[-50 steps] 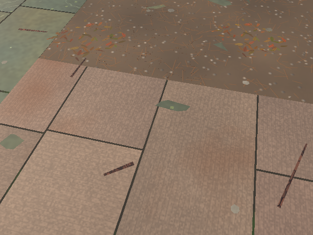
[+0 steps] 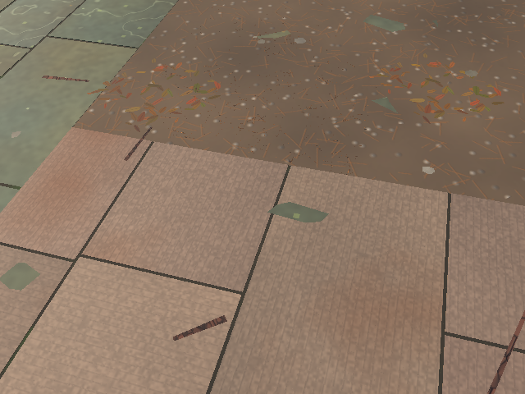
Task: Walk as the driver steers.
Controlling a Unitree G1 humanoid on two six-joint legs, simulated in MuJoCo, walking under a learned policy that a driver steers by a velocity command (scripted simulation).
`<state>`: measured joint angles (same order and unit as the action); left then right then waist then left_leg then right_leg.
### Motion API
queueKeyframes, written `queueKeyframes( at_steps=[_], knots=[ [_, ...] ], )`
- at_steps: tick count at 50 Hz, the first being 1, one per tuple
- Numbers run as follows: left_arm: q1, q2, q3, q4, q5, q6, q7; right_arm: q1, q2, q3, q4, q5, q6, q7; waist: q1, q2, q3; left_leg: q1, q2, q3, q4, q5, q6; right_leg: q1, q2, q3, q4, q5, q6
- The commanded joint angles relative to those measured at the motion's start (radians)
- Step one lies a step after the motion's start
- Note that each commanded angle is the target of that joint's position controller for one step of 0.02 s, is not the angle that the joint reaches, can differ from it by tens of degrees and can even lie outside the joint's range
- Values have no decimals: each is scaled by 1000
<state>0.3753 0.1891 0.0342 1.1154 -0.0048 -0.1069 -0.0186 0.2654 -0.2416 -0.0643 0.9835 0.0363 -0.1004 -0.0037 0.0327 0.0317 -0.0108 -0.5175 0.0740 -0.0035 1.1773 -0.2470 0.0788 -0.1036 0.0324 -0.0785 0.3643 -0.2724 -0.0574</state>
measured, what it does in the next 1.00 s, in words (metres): walks ahead: left foot, then right foot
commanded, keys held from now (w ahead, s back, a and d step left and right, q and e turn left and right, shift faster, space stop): w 0.74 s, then no key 0.26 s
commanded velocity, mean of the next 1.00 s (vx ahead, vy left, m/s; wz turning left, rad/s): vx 0.43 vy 0.00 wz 0.00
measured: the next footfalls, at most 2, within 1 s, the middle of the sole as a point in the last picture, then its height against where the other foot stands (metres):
left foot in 0.32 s outside the picture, level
right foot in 0.88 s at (326, 332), level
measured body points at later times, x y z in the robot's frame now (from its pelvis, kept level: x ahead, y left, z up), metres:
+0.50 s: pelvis +0.28 +0.07 -0.01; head +0.31 +0.07 +0.44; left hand +0.34 +0.33 -0.15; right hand +0.36 -0.19 -0.14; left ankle +0.33 +0.15 -0.74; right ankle +0.22 -0.08 -0.64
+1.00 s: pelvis +0.54 +0.01 -0.01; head +0.58 -0.01 +0.43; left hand +0.69 +0.26 -0.13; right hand +0.56 -0.26 -0.17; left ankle +0.42 +0.15 -0.65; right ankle +0.64 -0.08 -0.74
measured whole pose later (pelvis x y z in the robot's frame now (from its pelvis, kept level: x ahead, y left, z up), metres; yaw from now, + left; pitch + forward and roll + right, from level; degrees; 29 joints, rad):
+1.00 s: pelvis +0.54 +0.01 -0.01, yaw +0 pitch +2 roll +0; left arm 0.08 0.23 0.04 0.92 0.01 -0.09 -0.02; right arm 0.28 -0.26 -0.05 1.01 0.02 -0.07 -0.02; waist -0.02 0.03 0.05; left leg -0.36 -0.01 -0.05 1.16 -0.53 -0.02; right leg -0.44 0.01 -0.06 0.48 -0.09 -0.06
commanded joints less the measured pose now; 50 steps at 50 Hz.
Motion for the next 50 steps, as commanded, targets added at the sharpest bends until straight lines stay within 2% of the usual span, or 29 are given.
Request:
queueKeyframes(
  at_steps=[1, 6, 9, 11, 13, 14, 15, 16, 17, 18, 19, 20, 21, 22, 23, 25, 29, 34, 37, 39, 41, 43, 44, 45, 46, 47, 48, 49, 50],
  knots=[
    [58, 108, 3, -24, 6, -1, 14, -26, -35, -15, -53, -8, 7, 10, -18, -89, 102, -235, 65, -11, -70, 88, -21, 80, -244, 220, -226, 304, -122],
    [77, 153, 8, -50, 9, 11, 39, -275, -6, 8, -150, -12, 7, 18, 24, -88, 148, -217, 34, 32, -423, 256, -61, 29, -226, 142, -275, 326, -124],
    [131, 161, 16, -41, -3, 13, 41, -364, -17, 14, -180, -6, 2, 34, 42, -93, 169, -181, 6, 51, -544, 295, -48, 73, -248, 119, -280, 320, -125],
    [141, 162, 22, -35, -10, 18, 42, -399, -28, 15, -201, -3, -3, 46, 32, -98, 175, -180, -1, 41, -600, 278, -21, 146, -276, 109, -249, 370, -116],
    [120, 180, 31, -43, -9, 24, 42, -371, -58, 5, -205, -4, -10, 56, -9, -118, 132, -100, -30, 52, -634, 227, 12, 209, -294, 92, -170, 569, -97],
    [106, 196, 37, -49, -5, 29, 42, -313, -86, -9, -194, -4, -11, 55, -46, -144, 77, -5, -62, 70, -626, 196, 30, 232, -296, 85, -92, 752, -86],
    [85, 203, 40, -55, 0, 38, 42, -183, -124, -30, -159, -3, -10, 52, -119, -161, -7, 163, -100, 93, -622, 176, 54, 221, -276, 60, 64, 909, -69],
    [66, 192, 34, -67, 5, 43, 40, -1, -169, -54, -104, -2, -4, 44, -203, -157, -110, 423, -93, 75, -617, 185, 85, 103, -231, 34, 288, 891, -38],
    [104, 129, 14, -93, 14, 40, 34, 164, -250, -74, -65, -22, 2, 32, -214, 2, -257, 766, 132, -233, -624, 75, 169, -203, -137, 3, 648, 518, -1],
    [211, -5, -23, -86, -2, 11, 21, 192, -264, -67, -51, -36, 0, 41, -137, 240, -416, 960, 331, -745, -821, -131, 303, -466, 40, 134, 944, -275, 32],
    [100, 103, 5, -105, -33, -16, 16, 131, -175, -43, -55, -27, -6, 43, -155, 159, -309, 882, 285, -739, -897, -170, 244, -573, -11, 228, 1050, -271, 8],
    [3, 150, 17, -140, -51, -31, 17, 32, -133, -30, -70, -21, -11, 41, -130, 111, -155, 723, 259, -561, -907, -79, 199, -623, -62, 188, 1050, -185, -7],
    [-44, 157, 21, -153, -43, -35, 28, -58, -108, -19, -88, -26, -18, 43, -90, 1, -94, 556, 230, -436, -930, 48, 174, -572, -119, 171, 993, -85, -12],
    [-54, 154, 32, -152, -27, -27, 36, -100, -80, -12, -89, -37, -24, 49, -54, -16, -49, 426, 193, -338, -954, 143, 159, -513, -154, 163, 939, -33, -13],
    [-19, 134, 35, -147, -22, -10, 37, -109, -56, -4, -79, -47, -27, 52, -19, 9, -45, 357, 167, -279, -982, 159, 154, -453, -180, 171, 907, -5, -16],
    [0, 99, 34, -148, -21, 14, 40, -80, -60, -3, -56, -42, -28, 49, 1, 29, -15, 290, 145, -216, -1033, 166, 169, -434, -196, 158, 839, 1, -10],
    [-167, 124, 44, -212, -3, 26, 43, -3, -119, -12, -32, -41, -24, 15, -23, 6, 57, 304, 142, -159, -1087, 191, 176, -590, -213, 141, 630, 170, 37],
    [-346, 100, 33, -261, -6, 12, 25, 86, -136, -12, -15, -28, -11, -3, -79, 14, 76, 370, 101, -65, -1086, 228, 127, -569, -158, 86, 315, 393, 49],
    [-433, 97, 25, -289, -14, 9, 9, 146, -141, -15, 9, -21, -2, -4, -110, 17, 97, 460, 127, -58, -1057, 226, 125, -576, -136, 74, 222, 382, 45],
    [-467, 99, 22, -309, -9, 0, -5, 156, -138, -16, 21, -25, 14, -8, -109, 19, 109, 517, 142, -46, -985, 373, 109, -565, -113, 67, 164, 343, 28],
    [-418, 128, 31, -305, -4, -9, -15, 139, -151, -21, 23, -28, 29, -13, -70, 53, 59, 566, 154, -46, -886, 567, 77, -472, -83, 64, 131, 295, 0],
    [-205, 193, 62, -237, 8, -17, -12, 91, -151, -19, 9, -24, 37, -16, 39, 57, -69, 558, 87, -12, -653, 770, 24, -195, -25, 25, 69, 389, -43],
    [-72, 263, 78, -204, 26, -19, -5, 107, -124, -6, -10, -38, 33, -16, 70, -14, -200, 407, 25, 23, -426, 549, -22, 82, -154, 130, 139, 757, -91],
    [-10, 316, 81, -191, 42, -4, 1, 259, -6, 30, 6, -55, 21, -5, 12, -269, -355, 43, -132, 43, -24, -218, -95, 469, -440, 465, 196, 1111, -274],
    [31, 254, 64, -182, 18, 5, -6, 310, -37, 25, 44, -24, 8, 1, 38, -263, -496, -20, -158, -138, 153, -456, -103, 507, -483, 621, 127, 1013, -339],
    [-51, 221, 54, -199, 5, 10, -7, 216, -114, 4, 22, 0, 7, 0, 36, -185, -375, -76, -103, -148, 185, -409, -96, 375, -427, 503, 90, 883, -290],
    [-157, 184, 41, -220, 4, 13, -2, 115, -122, 3, -7, 0, 15, -9, 14, -114, -244, -98, -51, -96, 132, -335, -98, 222, -375, 397, 51, 788, -241],
    [-225, 149, 26, -229, 11, 11, 0, 63, -116, -3, -13, -15, 29, -20, -12, -57, -159, -64, -13, -79, 62, -277, -104, 67, -338, 330, 6, 746, -219],
    [-260, 125, 18, -226, 21, 9, 1, 69, -104, -7, -15, -25, 47, -29, -49, -70, -132, 23, 20, -83, -12, -233, -104, -48, -311, 287, -27, 712, -201]
  ],
)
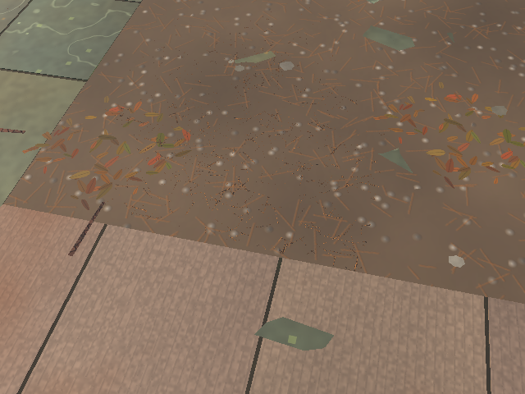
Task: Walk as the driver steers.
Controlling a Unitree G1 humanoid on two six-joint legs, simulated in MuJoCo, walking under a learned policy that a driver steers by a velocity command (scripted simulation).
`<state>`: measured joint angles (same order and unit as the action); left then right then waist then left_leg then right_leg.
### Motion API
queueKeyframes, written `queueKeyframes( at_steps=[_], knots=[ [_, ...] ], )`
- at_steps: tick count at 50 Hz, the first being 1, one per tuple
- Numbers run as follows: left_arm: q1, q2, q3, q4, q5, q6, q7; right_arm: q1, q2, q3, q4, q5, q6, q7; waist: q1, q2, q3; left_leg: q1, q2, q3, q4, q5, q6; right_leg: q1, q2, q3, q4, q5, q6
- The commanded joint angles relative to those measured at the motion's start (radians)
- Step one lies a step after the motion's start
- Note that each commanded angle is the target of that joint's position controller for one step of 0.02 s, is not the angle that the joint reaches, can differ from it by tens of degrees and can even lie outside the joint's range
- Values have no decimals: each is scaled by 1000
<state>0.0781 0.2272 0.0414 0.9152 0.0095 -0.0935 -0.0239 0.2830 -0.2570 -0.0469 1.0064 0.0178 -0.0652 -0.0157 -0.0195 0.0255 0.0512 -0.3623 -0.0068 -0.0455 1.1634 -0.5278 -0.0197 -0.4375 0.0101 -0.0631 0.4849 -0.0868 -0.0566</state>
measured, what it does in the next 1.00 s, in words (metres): walks ahead, turning right: left foot, then left foot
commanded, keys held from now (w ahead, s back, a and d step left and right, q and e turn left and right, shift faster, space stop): no key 0.26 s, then w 0.10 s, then w+e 0.64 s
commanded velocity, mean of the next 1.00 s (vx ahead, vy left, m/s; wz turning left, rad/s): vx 0.30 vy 0.00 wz -0.25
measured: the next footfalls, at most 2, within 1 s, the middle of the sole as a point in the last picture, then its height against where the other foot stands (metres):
left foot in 0.24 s outside the picture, level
left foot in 0.98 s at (257, 362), level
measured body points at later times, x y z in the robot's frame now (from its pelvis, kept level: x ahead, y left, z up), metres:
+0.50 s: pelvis +0.10 +0.00 +0.00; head +0.11 +0.00 +0.45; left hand +0.18 +0.26 -0.13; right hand +0.10 -0.27 -0.14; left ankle +0.08 +0.15 -0.73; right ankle +0.11 -0.09 -0.72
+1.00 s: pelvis +0.33 -0.01 -0.01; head +0.36 -0.02 +0.44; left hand +0.37 +0.27 -0.14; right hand +0.51 -0.30 -0.08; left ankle +0.48 +0.07 -0.73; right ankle +0.13 -0.09 -0.72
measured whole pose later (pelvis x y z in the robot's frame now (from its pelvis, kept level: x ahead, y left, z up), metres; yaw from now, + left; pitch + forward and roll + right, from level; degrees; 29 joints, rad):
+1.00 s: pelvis +0.33 -0.01 -0.01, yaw -18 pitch +3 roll +1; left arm 0.44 0.25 0.08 0.94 -0.02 -0.05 0.03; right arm -0.07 -0.25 -0.06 0.80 0.01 -0.14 0.01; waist 0.08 -0.01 0.01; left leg -0.48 -0.02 -0.02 0.50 -0.09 0.03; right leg -0.05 0.04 0.19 0.60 -0.51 -0.03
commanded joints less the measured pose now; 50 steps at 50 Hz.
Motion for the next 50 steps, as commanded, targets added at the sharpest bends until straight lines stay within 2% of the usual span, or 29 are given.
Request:
queueKeyframes(
  at_steps=[1, 3, 5, 7, 9, 11, 12, 13, 15, 17, 20, 22, 24, 25, 27, 28, 29, 30, 31, 33, 35, 39, 41, 44, 46, 47, 48, 49, 50],
  knots=[
    [22, 82, 9, -18, 18, -2, 5, 75, -59, -21, -32, -11, 28, -20, -19, -89, -182, -49, 104, -31, -68, 73, -7, 204, -265, 236, -176, 498, -193],
    [4, 96, 11, -6, 30, 0, 9, 93, -14, -11, -28, -11, 47, -29, -43, -126, -170, 42, 94, -2, -237, 86, -13, 118, -231, 165, -200, 500, -193],
    [7, 121, 17, 1, 24, 7, 19, 59, -21, -9, -33, -16, 59, -36, -34, -135, -190, 91, 85, 12, -371, 154, -15, 115, -224, 153, -214, 396, -192],
    [12, 134, 19, 6, 12, 22, 27, 36, -44, -15, -32, -17, 75, -36, -25, -134, -194, 137, 80, 22, -450, 245, -12, 101, -226, 170, -247, 133, -178],
    [-3, 125, 14, 10, 1, 37, 32, 10, -44, -17, -28, -22, 83, -33, -31, -127, -142, 193, 68, 41, -561, 328, 5, 41, -201, 174, -270, -195, -139],
    [32, 91, 2, 32, -4, 46, 34, -18, -54, -20, -31, -40, 83, -32, -29, -103, -72, 225, 77, 32, -679, 368, 32, 0, -158, 176, -272, -414, -69],
    [58, 82, -1, 42, -1, 48, 35, -21, -74, -21, -37, -43, 79, -34, -16, -75, -45, 224, 119, -10, -733, 380, 51, -3, -131, 168, -243, -445, -31],
    [107, 91, 6, 45, 1, 50, 36, -40, -137, -34, -34, -29, 75, -37, 38, 16, -18, 177, 132, -17, -727, 326, 73, 6, -74, 123, -219, -402, -4],
    [84, 112, 15, 44, -8, 62, 53, -24, -94, -35, -7, -16, 61, -30, 18, 71, -6, 6, 93, -17, -797, -18, 78, 134, -21, 45, -115, -396, 7],
    [98, 112, 22, 46, -21, 62, 58, -36, -98, -40, -11, -14, 43, -28, 25, 112, 3, -25, 113, -59, -842, -131, 96, 126, -12, 23, -29, -471, -12],
    [72, 58, 20, 37, -22, 35, 43, 41, -133, -60, 9, 1, 11, -26, -8, 174, 4, 133, 244, -243, -927, -178, 171, -27, 24, -18, 152, -337, -20],
    [58, 56, 21, 20, -30, 21, 28, 47, -145, -68, 10, 4, -9, -30, -13, 183, 16, 185, 344, -333, -946, -135, 219, -101, -24, 25, 245, -307, -45],
    [59, 59, 22, 9, -38, 16, 21, 1, -137, -68, -5, 9, -20, -26, 6, 147, 22, 188, 332, -260, -925, -47, 191, -68, -37, 26, 172, -331, -64],
    [93, 58, 25, 20, -38, 17, 21, -40, -144, -70, -15, 13, -20, -22, 31, 132, 15, 139, 298, -186, -908, -2, 164, 40, -22, -1, 86, -288, -69],
    [235, 81, 44, 76, -31, 26, 20, -91, -137, -69, -34, 10, -16, -16, 88, 75, -29, 3, 207, -29, -766, 123, 109, 299, 18, -13, 26, -203, -75],
    [325, 153, 69, 90, -34, 28, 25, -122, -87, -55, -63, 3, -20, -14, 114, -115, -42, -132, 110, 112, -495, 240, 42, 406, -111, 243, -102, -315, -146],
    [441, 246, 92, 100, -40, 23, 17, -174, -52, -42, -117, -4, -42, -16, 157, -355, -56, -393, -22, 145, -195, 128, -5, 584, -298, 681, -276, -360, -287],
    [442, 197, 70, 97, -23, 9, 12, -201, -68, -43, -129, 5, -64, -9, 142, -285, -48, -545, 9, 16, -5, 4, 20, 641, -358, 786, -287, -294, -316],
    [405, 148, 54, 80, -18, -4, 12, -191, -78, -42, -128, 14, -84, 6, 107, -202, -39, -599, 51, -22, 65, 65, 50, 653, -335, 704, -245, -195, -287],
    [340, 130, 44, 42, -22, -6, 10, -191, -92, -46, -120, -5, -99, 17, 68, -70, -39, -581, 90, -22, -14, 200, 67, 604, -285, 550, -237, -26, -231],
    [328, 103, 31, 25, -25, 6, 22, -213, -84, -48, -130, -12, -90, 19, 45, -77, -34, -468, 102, -6, -163, 274, 47, 507, -243, 444, -272, 89, -202],
    [335, 160, 46, 0, -23, 20, 53, -358, -27, -23, -186, -9, -75, 24, 63, -107, 14, -281, 24, 47, -517, 469, 0, 319, -154, 310, -303, 92, -165],
    [355, 176, 54, 0, -24, 21, 55, -413, -28, -17, -217, 0, -70, 30, 80, -133, 25, -179, -4, 62, -606, 550, -9, 242, -149, 306, -310, 47, -148],
    [358, 163, 60, 1, -41, 20, 54, -413, -76, -26, -242, 9, -66, 30, 65, -147, 23, -100, 9, 4, -678, 595, 0, 267, -183, 360, -278, 12, -120],
    [339, 169, 69, -8, -40, 26, 55, -381, -113, -37, -244, 8, -72, 29, 37, -148, 6, -53, 12, -2, -695, 535, 19, 318, -202, 383, -212, 78, -105],
    [327, 165, 70, -18, -37, 29, 55, -323, -134, -48, -233, 3, -75, 26, 6, -149, -28, 31, 2, 10, -704, 496, 37, 326, -183, 380, -138, 182, -92],
    [308, 146, 65, -35, -30, 32, 52, -200, -166, -66, -203, -2, -79, 21, -53, -136, -109, 197, 13, 8, -710, 470, 66, 298, -127, 352, 12, 262, -66],
    [280, 108, 51, -74, -14, 35, 48, -20, -220, -81, -181, -18, -80, 14, -126, -59, -266, 470, 162, -135, -680, 372, 125, 157, -53, 298, 291, 125, -34],
    [424, -12, 20, -104, -32, 19, 44, 81, -302, -97, -159, -32, -69, 17, -60, 279, -423, 804, 425, -606, -786, 202, 279, -190, 90, 199, 646, -427, 29]
  ],
)
Over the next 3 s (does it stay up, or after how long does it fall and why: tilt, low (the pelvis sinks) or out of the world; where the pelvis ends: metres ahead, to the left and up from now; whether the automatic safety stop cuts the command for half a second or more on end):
stays up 1.06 -0.52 0.00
